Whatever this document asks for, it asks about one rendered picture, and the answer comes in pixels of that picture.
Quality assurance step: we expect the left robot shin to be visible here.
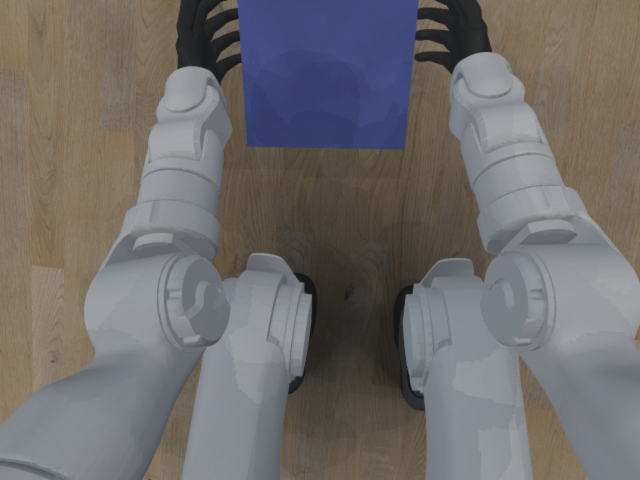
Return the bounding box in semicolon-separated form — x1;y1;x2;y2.
222;253;299;381

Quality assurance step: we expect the left robot forearm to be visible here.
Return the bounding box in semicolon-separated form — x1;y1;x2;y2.
84;66;232;330

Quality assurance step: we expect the left robot upper arm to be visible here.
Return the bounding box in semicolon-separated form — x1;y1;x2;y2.
0;251;230;480

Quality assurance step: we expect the right robot upper arm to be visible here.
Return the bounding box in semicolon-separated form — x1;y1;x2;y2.
480;243;640;480

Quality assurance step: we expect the robot left hand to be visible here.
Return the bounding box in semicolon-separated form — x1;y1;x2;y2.
175;0;242;87

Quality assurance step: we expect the carton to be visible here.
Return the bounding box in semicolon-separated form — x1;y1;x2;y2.
237;0;419;149

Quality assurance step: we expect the left robot thigh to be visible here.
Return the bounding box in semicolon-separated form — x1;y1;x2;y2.
181;270;312;480

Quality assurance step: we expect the robot right hand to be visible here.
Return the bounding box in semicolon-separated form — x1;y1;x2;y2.
414;0;492;74

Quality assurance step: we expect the right robot forearm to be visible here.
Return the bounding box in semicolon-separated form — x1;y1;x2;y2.
449;52;640;284

